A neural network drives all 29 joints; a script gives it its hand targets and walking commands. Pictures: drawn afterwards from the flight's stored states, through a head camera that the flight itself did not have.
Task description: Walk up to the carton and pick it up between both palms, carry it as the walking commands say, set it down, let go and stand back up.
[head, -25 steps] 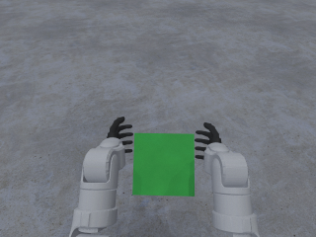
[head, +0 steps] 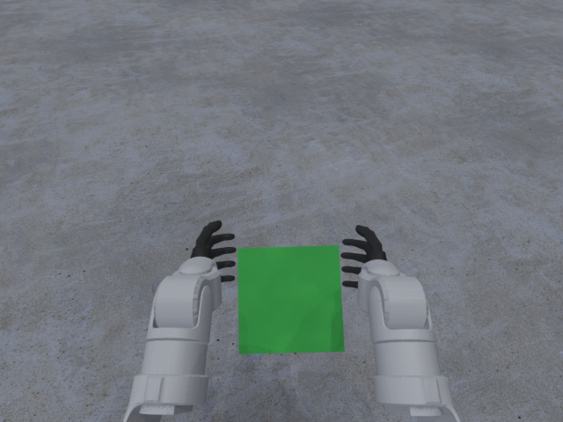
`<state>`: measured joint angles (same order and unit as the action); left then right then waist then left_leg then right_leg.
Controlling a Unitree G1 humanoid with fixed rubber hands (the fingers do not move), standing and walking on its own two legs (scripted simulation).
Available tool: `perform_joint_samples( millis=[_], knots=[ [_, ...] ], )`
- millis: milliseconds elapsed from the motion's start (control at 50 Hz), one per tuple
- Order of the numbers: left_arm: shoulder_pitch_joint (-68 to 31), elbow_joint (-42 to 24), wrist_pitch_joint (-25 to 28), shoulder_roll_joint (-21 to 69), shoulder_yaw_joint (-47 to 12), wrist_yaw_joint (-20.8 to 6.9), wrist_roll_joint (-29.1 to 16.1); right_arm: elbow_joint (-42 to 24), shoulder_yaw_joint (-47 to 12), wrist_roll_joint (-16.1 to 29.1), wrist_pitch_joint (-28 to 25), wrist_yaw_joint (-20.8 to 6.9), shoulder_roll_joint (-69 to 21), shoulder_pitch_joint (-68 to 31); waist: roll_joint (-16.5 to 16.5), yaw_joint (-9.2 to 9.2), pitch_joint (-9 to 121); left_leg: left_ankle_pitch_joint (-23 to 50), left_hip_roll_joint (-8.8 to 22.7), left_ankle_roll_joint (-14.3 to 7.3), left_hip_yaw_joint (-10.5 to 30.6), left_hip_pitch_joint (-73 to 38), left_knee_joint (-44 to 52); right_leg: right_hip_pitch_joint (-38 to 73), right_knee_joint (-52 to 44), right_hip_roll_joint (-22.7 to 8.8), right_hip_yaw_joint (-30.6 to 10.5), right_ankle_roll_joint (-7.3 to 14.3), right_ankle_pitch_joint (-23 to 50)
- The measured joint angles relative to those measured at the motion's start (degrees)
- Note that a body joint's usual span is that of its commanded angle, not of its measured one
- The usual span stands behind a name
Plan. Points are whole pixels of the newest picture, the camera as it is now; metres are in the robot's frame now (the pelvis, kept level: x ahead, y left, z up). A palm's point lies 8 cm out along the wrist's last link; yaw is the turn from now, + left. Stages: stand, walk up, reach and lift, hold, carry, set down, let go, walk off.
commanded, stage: carry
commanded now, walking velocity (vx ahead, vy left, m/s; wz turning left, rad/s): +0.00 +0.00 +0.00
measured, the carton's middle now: (289, 293) +0.33 +0.00 -0.04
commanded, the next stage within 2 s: hold in 0.64 s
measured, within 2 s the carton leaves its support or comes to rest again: neither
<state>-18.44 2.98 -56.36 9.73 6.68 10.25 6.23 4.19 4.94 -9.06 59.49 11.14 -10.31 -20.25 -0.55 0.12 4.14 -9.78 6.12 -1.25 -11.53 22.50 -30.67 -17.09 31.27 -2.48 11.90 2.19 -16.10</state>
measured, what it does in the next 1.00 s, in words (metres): stands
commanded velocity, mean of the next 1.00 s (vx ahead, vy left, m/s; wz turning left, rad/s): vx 0.00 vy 0.00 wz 0.00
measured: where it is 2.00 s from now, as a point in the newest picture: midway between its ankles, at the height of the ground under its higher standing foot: outside the picture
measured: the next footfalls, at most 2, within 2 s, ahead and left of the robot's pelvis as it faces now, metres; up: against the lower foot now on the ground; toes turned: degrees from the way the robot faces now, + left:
none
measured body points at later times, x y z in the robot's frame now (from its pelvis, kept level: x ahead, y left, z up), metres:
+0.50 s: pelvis +0.01 +0.00 +0.00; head -0.01 +0.01 +0.45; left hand +0.32 +0.12 +0.05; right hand +0.32 -0.12 +0.05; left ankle +0.07 +0.11 -0.73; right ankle +0.01 -0.09 -0.73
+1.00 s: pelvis +0.01 +0.02 +0.01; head -0.05 +0.04 +0.46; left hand +0.31 +0.15 +0.05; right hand +0.31 -0.10 +0.06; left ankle +0.06 +0.13 -0.73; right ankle +0.01 -0.10 -0.73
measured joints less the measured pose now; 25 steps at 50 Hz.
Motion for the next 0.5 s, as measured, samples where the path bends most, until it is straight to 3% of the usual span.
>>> perform_joint_samples(
  millis=[500],
  knots=[
    [3.2, 1.2, 4.3, -0.9, -1.5, -2.1, 0.0, 1.2, -1.7, -0.1, -4.9, -1.9, 1.2, 3.8, 0.1, 0.08, 1.1, -1.0, 0.0, 0.3, 0.2, -0.6, -0.4, 0.8, -0.1, 0.1, -0.3, -0.1, -0.8]
  ],
)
